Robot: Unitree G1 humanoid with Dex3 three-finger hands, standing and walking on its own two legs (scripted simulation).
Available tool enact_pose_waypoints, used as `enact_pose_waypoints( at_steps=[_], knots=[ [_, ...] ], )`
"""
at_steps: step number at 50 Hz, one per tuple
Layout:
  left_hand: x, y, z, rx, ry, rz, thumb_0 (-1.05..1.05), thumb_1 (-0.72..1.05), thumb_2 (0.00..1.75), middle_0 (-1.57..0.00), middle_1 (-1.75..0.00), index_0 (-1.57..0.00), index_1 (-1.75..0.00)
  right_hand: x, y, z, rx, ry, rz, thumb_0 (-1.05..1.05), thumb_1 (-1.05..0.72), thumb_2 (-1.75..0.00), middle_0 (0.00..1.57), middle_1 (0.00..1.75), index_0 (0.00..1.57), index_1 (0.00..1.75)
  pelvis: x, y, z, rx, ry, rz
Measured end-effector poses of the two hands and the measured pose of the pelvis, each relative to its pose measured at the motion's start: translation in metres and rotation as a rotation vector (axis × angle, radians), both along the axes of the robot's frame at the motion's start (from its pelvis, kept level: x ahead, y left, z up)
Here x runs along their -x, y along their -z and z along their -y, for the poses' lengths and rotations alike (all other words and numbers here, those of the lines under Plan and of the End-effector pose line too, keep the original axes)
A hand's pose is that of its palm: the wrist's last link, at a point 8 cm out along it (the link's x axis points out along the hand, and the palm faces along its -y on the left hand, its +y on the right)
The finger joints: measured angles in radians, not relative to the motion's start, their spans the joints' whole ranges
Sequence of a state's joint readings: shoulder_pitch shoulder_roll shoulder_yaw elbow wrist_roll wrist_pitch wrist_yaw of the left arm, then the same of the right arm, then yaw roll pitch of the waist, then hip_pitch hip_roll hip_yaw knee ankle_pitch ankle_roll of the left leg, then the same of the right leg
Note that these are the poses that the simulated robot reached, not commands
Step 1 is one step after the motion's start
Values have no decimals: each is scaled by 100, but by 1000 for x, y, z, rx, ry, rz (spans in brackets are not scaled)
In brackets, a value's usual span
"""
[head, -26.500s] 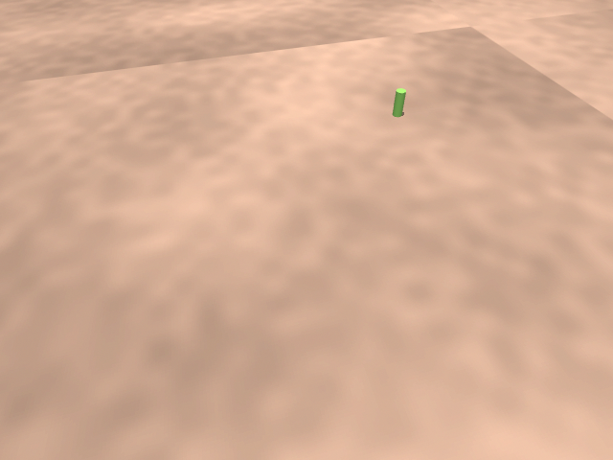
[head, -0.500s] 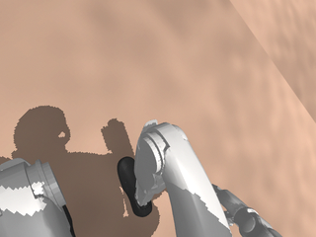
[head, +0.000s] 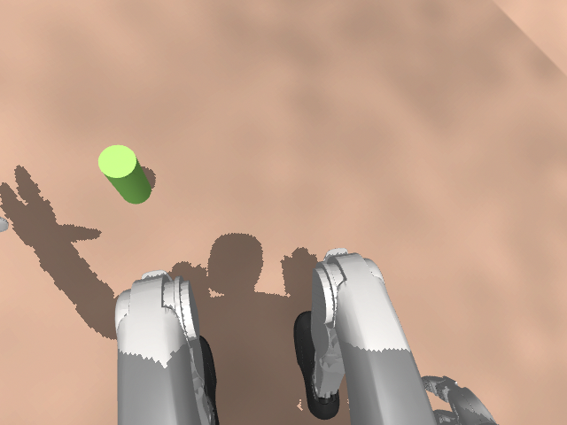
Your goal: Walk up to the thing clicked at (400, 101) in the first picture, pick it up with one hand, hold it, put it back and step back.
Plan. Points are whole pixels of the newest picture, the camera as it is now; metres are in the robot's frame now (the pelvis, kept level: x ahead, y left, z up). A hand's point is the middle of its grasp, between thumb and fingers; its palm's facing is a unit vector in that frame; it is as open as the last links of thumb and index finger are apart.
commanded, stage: home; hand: left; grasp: from the side
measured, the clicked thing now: (128, 177) +0.51 +0.26 -0.29
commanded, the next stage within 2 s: none
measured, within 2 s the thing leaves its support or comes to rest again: neither
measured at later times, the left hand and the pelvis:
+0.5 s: hand out of the picture +0.30 +0.30 +0.12, palm faces +0.29 -0.85 -0.44, open 17.2 cm; pelvis +0.05 -0.02 +0.22, yaw +8 degrees
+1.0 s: hand out of the picture +0.23 +0.21 +0.29, palm faces +0.26 -0.92 -0.31, open 16.9 cm; pelvis +0.08 +0.00 +0.35, yaw +10 degrees
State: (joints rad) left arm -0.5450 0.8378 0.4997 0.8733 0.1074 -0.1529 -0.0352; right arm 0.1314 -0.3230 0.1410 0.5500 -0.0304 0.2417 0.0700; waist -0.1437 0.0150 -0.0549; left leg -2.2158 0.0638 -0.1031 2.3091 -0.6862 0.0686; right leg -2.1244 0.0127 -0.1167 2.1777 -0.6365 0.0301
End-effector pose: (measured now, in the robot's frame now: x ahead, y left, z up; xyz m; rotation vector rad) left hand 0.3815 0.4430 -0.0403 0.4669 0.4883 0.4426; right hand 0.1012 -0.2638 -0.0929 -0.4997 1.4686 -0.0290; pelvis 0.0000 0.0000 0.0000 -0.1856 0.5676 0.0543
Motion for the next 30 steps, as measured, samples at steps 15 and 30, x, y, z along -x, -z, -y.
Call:
enact_pose_waypoints(
  at_steps=[15, 30],
  knots=[
    [94, -118, 70, 56, -59, -133, -1, -45, 11, -8, -7, -8, -8, -126, -118, -26, -121, -19, 378, 1, -90, -90, 20, 30, 21, 30, -23, -133, 17, -89, -49, -15],
    [123, -231, 133, 221, -122, -227, -1, -51, 8, -8, -7, -8, -7, -144, -266, -18, -94, 21, 546, 1, -90, -90, 20, 30, 21, 30, -61, -260, 15, -131, -80, 143]
  ],
)
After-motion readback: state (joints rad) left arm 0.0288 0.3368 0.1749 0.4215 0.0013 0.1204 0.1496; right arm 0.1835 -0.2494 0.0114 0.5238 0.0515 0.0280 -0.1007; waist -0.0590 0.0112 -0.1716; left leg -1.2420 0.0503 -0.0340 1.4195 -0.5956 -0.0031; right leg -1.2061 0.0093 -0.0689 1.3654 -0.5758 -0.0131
